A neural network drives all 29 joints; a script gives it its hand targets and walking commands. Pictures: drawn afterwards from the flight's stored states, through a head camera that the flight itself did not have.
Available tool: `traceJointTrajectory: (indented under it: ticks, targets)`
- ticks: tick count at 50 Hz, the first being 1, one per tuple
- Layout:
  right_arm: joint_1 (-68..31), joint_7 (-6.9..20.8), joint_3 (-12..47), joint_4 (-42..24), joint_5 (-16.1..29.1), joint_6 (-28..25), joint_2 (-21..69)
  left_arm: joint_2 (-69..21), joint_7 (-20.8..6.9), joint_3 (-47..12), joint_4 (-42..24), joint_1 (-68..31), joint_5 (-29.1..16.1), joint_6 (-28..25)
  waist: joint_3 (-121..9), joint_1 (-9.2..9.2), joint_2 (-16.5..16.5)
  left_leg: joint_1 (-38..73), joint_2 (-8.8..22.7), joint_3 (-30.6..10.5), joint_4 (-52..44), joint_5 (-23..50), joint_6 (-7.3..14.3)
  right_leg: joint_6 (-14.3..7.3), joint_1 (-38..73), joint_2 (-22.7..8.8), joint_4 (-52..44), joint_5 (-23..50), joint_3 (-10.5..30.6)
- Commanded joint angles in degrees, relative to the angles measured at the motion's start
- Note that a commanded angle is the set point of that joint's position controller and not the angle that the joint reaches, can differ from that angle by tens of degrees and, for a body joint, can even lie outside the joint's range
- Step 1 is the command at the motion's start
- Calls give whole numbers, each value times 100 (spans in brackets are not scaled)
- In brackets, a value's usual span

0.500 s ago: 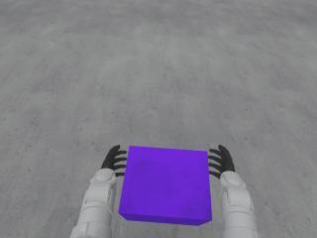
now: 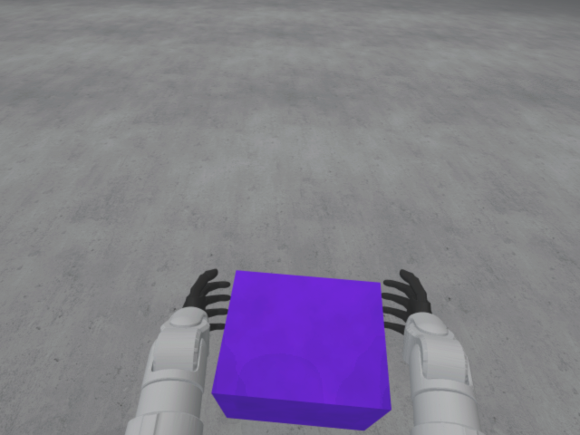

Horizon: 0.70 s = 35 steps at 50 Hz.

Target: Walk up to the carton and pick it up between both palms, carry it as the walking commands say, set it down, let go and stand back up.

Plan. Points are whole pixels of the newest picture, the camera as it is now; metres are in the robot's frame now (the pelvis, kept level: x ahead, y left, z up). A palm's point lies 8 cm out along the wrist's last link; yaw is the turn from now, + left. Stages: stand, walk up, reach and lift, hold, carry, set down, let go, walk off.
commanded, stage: reach and lift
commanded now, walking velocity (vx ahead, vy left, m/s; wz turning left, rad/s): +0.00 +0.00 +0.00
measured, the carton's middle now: (301, 352) +0.30 -0.02 -0.05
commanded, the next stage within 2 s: hold in 1.32 s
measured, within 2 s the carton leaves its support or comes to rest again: neither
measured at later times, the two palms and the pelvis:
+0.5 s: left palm (183, 323) +0.30 +0.14 +0.05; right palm (406, 314) +0.29 -0.17 +0.06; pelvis +0.01 +0.00 +0.00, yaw +0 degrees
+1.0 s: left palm (180, 325) +0.29 +0.15 +0.05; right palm (403, 311) +0.30 -0.17 +0.06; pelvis +0.01 -0.01 +0.00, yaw +0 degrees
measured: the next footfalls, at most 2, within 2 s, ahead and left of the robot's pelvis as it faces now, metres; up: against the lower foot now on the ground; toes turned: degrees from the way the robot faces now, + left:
none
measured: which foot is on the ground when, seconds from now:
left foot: down 0.00-1.00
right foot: down 0.00-1.00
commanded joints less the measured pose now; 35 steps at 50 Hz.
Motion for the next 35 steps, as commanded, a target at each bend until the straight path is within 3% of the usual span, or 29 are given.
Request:
traceJointTrajectory:
  ticks: [1,6,20,35]
  targets:
    - [-2425,1595,3217,488,1382,351,5537,-5137,-1587,-2963,-339,-3217,-1523,-139,-1004,8,74,679,-80,214,-430,431,-35,32,256,126,-394,691,-376]
    - [-2532,1624,3054,559,1318,486,5355,-5169,-1562,-2776,-265,-3232,-1467,37,-654,45,82,699,-69,201,-506,289,-49,-10,300,134,-445,516,-361]
    - [-2412,1656,3220,325,1308,472,5295,-5256,-1412,-2979,-729,-2958,-1496,160,-933,239,107,916,-89,189,-430,1175,-175,10,505,216,-326,1132,-323]
    - [-2427,1656,3187,408,1232,437,5345,-5137,-1465,-2928,-798,-2953,-1504,218,-801,356,42,864,-122,288,-471,882,-190,32,441,166,-385,853,-285]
